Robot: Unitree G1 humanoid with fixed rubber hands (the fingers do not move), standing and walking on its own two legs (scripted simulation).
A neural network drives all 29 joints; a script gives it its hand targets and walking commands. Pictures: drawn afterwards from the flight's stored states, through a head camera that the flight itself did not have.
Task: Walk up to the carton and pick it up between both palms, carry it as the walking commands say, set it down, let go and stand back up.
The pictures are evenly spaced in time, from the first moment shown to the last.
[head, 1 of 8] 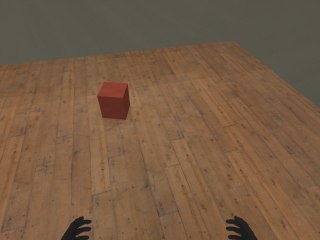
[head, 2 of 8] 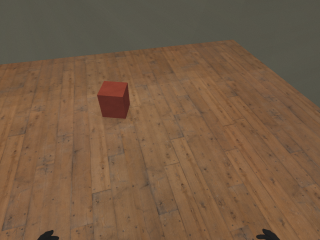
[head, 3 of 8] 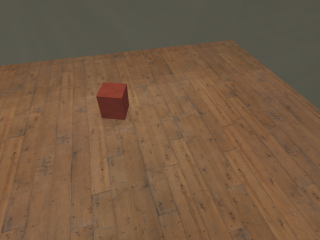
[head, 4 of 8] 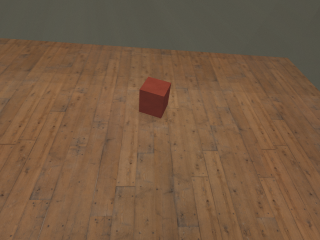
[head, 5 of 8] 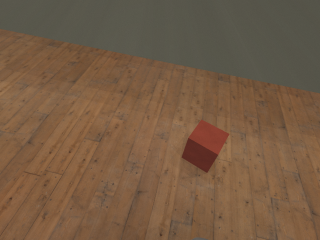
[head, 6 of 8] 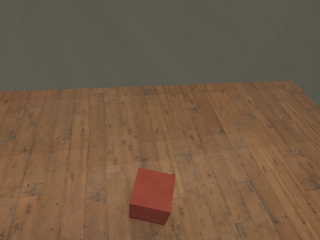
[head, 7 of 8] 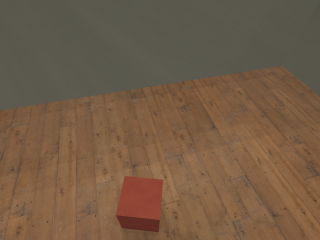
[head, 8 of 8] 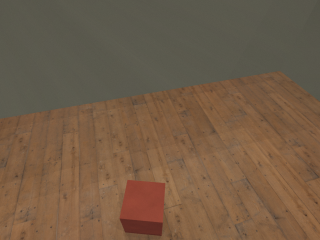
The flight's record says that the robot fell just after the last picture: no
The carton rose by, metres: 0.00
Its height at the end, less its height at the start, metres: +0.00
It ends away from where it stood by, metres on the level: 0.00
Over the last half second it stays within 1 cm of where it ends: yes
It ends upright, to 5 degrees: yes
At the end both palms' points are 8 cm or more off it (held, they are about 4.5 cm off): yes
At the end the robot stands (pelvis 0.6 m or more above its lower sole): yes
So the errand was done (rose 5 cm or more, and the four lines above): no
